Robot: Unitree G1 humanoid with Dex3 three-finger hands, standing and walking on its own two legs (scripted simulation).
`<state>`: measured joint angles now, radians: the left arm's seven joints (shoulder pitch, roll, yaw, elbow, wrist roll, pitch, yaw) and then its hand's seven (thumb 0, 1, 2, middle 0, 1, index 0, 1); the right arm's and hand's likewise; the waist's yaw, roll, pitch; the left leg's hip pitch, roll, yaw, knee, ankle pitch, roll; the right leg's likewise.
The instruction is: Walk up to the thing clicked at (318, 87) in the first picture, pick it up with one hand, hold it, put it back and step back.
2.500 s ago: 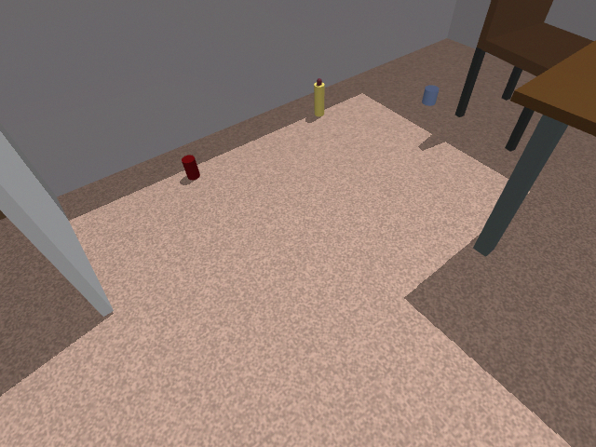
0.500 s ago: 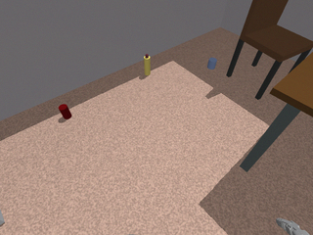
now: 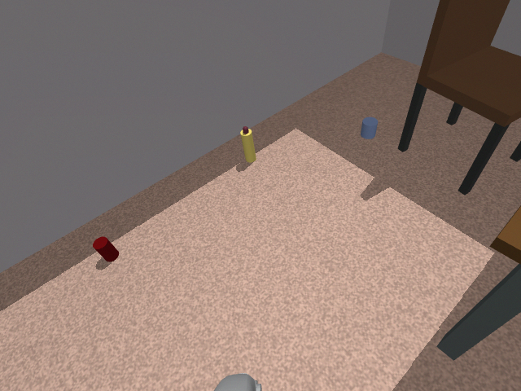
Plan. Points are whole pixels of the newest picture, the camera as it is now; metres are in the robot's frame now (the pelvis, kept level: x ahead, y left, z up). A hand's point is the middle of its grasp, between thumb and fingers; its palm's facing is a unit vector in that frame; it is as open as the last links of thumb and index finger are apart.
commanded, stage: walk up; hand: left
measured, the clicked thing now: (248, 143) +1.42 +0.24 -0.65
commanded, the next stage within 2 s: none
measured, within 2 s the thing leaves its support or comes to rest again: neither
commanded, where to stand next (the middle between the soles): +1.08 +0.05 m, yaw -2 degrees
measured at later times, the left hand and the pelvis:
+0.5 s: hand (142, 297) +0.32 +0.32 -0.14, palm faces -0.07 -0.94 -0.34, open 7.4 cm; pelvis +0.26 +0.05 +0.00, yaw -1 degrees
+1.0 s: hand (179, 206) +0.55 +0.28 -0.12, palm faces -0.02 -0.92 -0.39, open 7.4 cm; pelvis +0.48 +0.01 +0.00, yaw +0 degrees
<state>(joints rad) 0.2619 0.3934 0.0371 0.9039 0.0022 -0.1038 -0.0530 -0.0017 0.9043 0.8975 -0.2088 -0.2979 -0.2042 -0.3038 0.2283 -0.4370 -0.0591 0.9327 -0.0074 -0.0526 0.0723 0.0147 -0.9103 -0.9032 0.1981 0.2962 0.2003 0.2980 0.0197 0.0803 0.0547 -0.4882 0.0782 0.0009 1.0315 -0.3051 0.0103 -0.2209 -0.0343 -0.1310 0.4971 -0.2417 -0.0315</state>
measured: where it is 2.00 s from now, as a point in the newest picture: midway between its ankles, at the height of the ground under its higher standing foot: (282, 234)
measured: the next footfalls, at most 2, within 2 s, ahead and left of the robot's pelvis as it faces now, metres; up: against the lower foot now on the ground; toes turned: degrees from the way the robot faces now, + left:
left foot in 0.22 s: +0.30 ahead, +0.15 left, +0.00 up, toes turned +7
right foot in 0.70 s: +0.53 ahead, -0.11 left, +0.00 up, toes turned -7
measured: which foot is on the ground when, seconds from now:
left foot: up 0.00-0.20, down 0.22-0.72, up 0.74-1.00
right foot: down 0.00-0.24, up 0.26-0.68, down 0.70-1.00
